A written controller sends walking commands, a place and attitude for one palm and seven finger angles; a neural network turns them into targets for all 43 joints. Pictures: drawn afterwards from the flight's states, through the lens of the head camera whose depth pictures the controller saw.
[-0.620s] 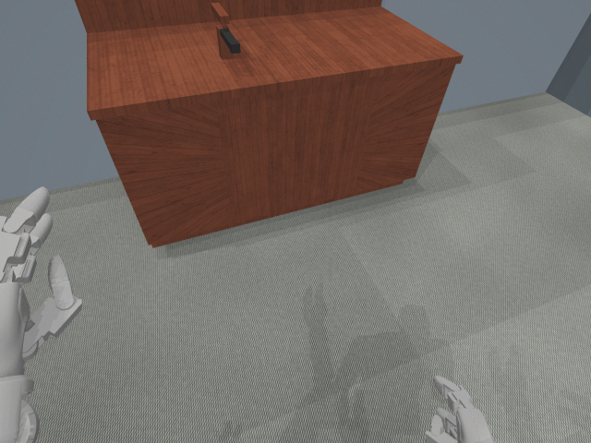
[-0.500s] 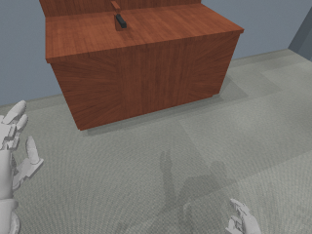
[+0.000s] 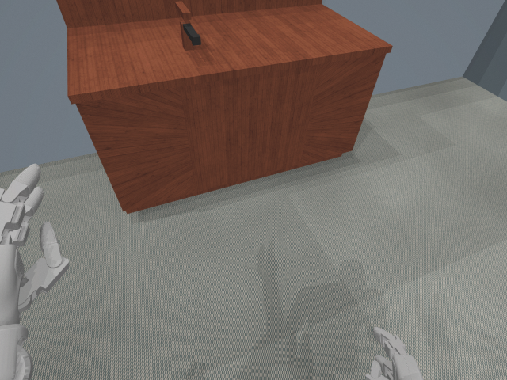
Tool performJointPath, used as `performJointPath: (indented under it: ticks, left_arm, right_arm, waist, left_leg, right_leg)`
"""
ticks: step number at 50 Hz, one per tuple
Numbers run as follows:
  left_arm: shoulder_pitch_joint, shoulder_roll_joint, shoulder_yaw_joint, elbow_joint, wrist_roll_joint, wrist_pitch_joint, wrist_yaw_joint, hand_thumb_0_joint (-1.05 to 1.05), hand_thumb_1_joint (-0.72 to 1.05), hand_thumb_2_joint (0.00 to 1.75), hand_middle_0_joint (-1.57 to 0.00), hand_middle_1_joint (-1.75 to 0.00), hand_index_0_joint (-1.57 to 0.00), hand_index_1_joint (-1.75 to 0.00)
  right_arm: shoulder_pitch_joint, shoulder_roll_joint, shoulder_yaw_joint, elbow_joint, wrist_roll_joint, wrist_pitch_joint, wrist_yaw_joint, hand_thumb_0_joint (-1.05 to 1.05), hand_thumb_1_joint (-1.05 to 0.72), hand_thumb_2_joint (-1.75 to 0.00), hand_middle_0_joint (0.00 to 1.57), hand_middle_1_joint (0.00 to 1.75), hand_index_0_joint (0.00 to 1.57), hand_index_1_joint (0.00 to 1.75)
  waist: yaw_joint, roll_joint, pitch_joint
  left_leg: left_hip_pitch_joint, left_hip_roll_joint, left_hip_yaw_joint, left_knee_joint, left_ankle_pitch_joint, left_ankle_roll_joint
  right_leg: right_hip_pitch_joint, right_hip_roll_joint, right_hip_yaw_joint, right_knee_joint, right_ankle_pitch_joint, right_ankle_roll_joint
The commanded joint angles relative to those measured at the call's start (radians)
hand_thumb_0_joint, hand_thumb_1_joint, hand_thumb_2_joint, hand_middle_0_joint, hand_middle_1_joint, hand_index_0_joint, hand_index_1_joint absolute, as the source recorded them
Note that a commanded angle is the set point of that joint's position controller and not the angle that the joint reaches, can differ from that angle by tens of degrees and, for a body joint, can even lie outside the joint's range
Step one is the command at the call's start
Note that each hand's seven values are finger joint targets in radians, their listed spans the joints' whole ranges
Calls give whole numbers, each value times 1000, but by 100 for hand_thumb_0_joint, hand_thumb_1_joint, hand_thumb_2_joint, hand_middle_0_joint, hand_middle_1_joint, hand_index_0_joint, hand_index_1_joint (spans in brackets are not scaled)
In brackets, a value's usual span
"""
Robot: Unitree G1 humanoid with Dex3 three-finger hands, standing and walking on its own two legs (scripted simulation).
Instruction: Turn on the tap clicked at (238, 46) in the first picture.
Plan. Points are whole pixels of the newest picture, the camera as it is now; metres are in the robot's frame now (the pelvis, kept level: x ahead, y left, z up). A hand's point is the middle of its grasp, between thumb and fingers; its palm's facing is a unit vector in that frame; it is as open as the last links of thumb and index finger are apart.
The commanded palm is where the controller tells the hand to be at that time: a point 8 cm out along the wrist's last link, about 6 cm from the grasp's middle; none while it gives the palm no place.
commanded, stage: walk to a spot facing it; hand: left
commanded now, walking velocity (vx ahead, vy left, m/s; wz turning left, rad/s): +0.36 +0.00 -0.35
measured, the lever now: (196, 39) +1.17 +0.30 +0.03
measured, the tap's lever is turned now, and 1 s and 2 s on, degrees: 0 0 0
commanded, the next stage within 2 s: turn to face it in 1.28 s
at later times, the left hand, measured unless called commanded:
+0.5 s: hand (135, 174) +0.35 +0.21 +0.16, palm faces +0.33 -0.87 -0.37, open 7.5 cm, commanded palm +0.30 +0.24 +0.18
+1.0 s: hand (230, 112) +0.51 +0.09 +0.17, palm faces +0.20 -0.85 -0.49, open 7.5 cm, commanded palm +0.46 +0.15 +0.18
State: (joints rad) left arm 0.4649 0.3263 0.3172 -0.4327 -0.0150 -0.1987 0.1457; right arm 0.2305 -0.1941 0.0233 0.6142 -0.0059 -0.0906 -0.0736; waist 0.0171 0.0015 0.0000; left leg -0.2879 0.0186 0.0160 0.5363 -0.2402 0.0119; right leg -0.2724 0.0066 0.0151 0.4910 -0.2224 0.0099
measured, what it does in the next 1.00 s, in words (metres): walks ahead: left foot, then right foot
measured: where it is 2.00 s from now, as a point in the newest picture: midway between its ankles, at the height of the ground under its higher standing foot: (295, 334)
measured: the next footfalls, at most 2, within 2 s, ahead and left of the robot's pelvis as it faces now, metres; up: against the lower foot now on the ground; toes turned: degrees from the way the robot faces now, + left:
left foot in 0.40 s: +0.15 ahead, +0.10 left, +0.00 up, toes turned +4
right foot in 0.78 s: +0.31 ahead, -0.19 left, +0.00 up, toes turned -21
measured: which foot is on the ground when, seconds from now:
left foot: down 0.00-0.20, up 0.22-0.38, down 0.40-0.78, up 0.80-1.00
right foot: down 0.00-0.42, up 0.44-0.76, down 0.78-1.00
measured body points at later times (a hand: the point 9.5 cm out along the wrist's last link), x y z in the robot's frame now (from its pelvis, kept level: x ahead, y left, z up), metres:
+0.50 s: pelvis +0.11 -0.02 -0.01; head +0.11 +0.01 +0.44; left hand +0.33 +0.25 +0.18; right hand +0.24 -0.27 -0.09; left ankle +0.11 +0.09 -0.74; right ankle +0.04 -0.12 -0.69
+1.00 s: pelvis +0.25 -0.10 -0.01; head +0.29 -0.11 +0.44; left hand +0.49 +0.13 +0.20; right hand +0.36 -0.37 -0.11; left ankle +0.30 +0.04 -0.65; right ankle +0.27 -0.18 -0.74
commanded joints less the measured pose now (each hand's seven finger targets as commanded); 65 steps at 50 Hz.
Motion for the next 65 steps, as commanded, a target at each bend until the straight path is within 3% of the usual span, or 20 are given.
performJointPath:
  ticks: [1,7,10,12,14,19,21,23,29,36,38,39,40,42,48,58,60,61,62,65]
  left_arm:
    - [-122,149,95,-229,14,-59,28,0,90,90,-20,-30,-20,-30]
    - [-122,150,91,-183,18,-60,28,0,90,90,-20,-30,-20,-30]
    - [-156,173,88,-171,19,-56,25,0,90,90,-20,-30,-20,-30]
    - [-187,191,93,-165,19,-65,31,0,90,90,-20,-30,-20,-30]
    - [-179,218,124,-205,21,-75,34,0,90,90,-20,-30,-20,-30]
    - [-98,198,143,-273,-4,-95,33,0,90,90,-20,-30,-20,-30]
    - [-93,189,140,-349,-13,-120,38,0,90,90,-20,-30,-20,-30]
    - [-102,225,153,-299,6,-115,33,0,90,90,-20,-30,-20,-30]
    - [-46,181,137,-294,15,-80,18,0,90,90,-20,-30,-20,-30]
    - [-36,212,188,-243,2,-69,3,0,90,90,-20,-30,-20,-30]
    - [-45,240,201,-258,11,-59,6,0,90,90,-20,-30,-20,-30]
    - [-25,257,213,-247,16,-55,11,0,90,90,-20,-30,-20,-30]
    - [-37,299,263,-304,-6,-66,17,0,90,90,-20,-30,-20,-30]
    - [2,283,265,-270,-12,-78,5,0,90,90,-20,-30,-20,-30]
    - [1,256,249,-371,-9,-102,18,0,90,90,-20,-30,-20,-30]
    - [-110,183,137,-258,-11,-62,43,0,90,90,-20,-30,-20,-30]
    - [-182,177,109,-284,-8,-73,39,0,90,90,-20,-30,-20,-30]
    - [-206,174,112,-304,-13,-85,41,0,90,90,-20,-30,-20,-30]
    - [-235,209,115,-283,-1,-96,40,0,90,90,-20,-30,-20,-30]
    - [-245,232,131,-356,6,-91,25,0,90,90,-20,-30,-20,-30]
  right_arm:
    - [-108,-132,-47,-167,0,-42,-26,0,-90,-90,20,30,20,30]
    - [-88,-127,-50,-148,-5,-38,-25,0,-90,-90,20,30,20,30]
    - [-103,-110,-47,-149,-3,-36,-15,0,-90,-90,20,30,20,30]
    - [-116,-114,-45,-148,3,-38,-8,0,-90,-90,20,30,20,30]
    - [-122,-113,-36,-142,0,-30,-7,0,-90,-90,20,30,20,30]
    - [-90,-98,-36,-160,-9,-16,-18,0,-90,-90,20,30,20,30]
    - [-78,-138,-58,-166,-4,-23,-17,0,-90,-90,20,30,20,30]
    - [-89,-117,-49,-149,-16,-34,-6,0,-90,-90,20,30,20,30]
    - [-51,-127,-67,-127,1,-58,8,0,-90,-90,20,30,20,30]
    - [-81,-111,-65,-150,0,-41,4,0,-90,-90,20,30,20,30]
    - [-83,-95,-70,-145,13,-32,10,0,-90,-90,20,30,20,30]
    - [-94,-66,-67,-161,15,-24,14,0,-90,-90,20,30,20,30]
    - [-136,-83,-61,-181,9,-28,17,0,-90,-90,20,30,20,30]
    - [-95,-98,-70,-129,2,-22,27,0,-90,-90,20,30,20,30]
    - [-127,-94,-66,-122,3,22,25,0,-90,-90,20,30,20,30]
    - [-78,-98,-70,-166,2,0,-18,0,-90,-90,20,30,20,30]
    - [-66,-130,-80,-177,8,-7,-28,0,-90,-90,20,30,20,30]
    - [-76,-139,-78,-182,10,-9,-21,0,-90,-90,20,30,20,30]
    - [-90,-114,-58,-183,5,-18,-12,0,-90,-90,20,30,20,30]
    - [-113,-109,-62,-157,3,-33,2,0,-90,-90,20,30,20,30]
  waist:
    - [-24,166,-38]
    - [-23,120,-49]
    - [-17,-208,6]
    - [-6,-213,27]
    - [-6,-123,9]
    - [-37,-1,-128]
    - [-43,329,-166]
    - [-49,280,-65]
    - [-34,206,-28]
    - [-27,201,-81]
    - [-1,-7,-181]
    - [-2,-238,-232]
    - [6,-280,-225]
    - [-6,-142,-165]
    - [-35,-64,-87]
    - [-19,-80,-45]
    - [-46,131,-63]
    - [-34,323,-90]
    - [-30,275,-74]
    - [-24,227,-39]
  left_leg:
    - [-99,178,-185,-266,-541,70]
    - [-91,191,-100,-112,-344,70]
    - [-285,20,92,257,-283,-7]
    - [-373,40,26,433,-311,-19]
    - [-354,72,9,370,-302,-16]
    - [176,40,123,-82,57,-8]
    - [446,365,-319,-195,140,137]
    - [304,460,-437,-285,-7,203]
    - [307,323,-7,-213,274,120]
    - [156,280,171,6,448,79]
    - [-16,207,198,389,282,46]
    - [-274,63,196,682,-161,10]
    - [-411,36,55,872,-342,-3]
    - [-411,109,-48,910,-257,-17]
    - [-330,166,-2,609,-95,-41]
    - [53,55,207,-9,29,-5]
    - [235,168,-13,-131,-33,63]
    - [354,371,-335,-198,101,155]
    - [319,447,-453,-256,110,212]
    - [221,429,-302,-249,43,214]
  right_leg:
    - [-22,23,-28,80,-273,-27]
    - [44,-9,-35,22,-187,-53]
    - [83,-240,430,-183,-344,-192]
    - [130,-338,555,-255,-316,-275]
    - [171,-322,465,-190,-82,-286]
    - [22,-100,85,101,106,-119]
    - [-331,9,-59,484,-306,-17]
    - [-422,-51,2,698,-332,-22]
    - [-411,-86,-127,492,-156,0]
    - [37,19,-291,89,-4,-11]
    - [313,-77,-143,19,58,-65]
    - [453,-312,287,-40,191,-182]
    - [443,-438,518,-128,248,-246]
    - [288,-431,445,-170,-42,-230]
    - [63,-350,56,-207,52,-183]
    - [37,-245,-61,-56,-52,-109]
    - [-112,-150,-121,263,-49,-44]
    - [-287,-49,-147,499,-319,-3]
    - [-350,-39,-72,661,-395,-12]
    - [-394,-116,-7,707,-298,-2]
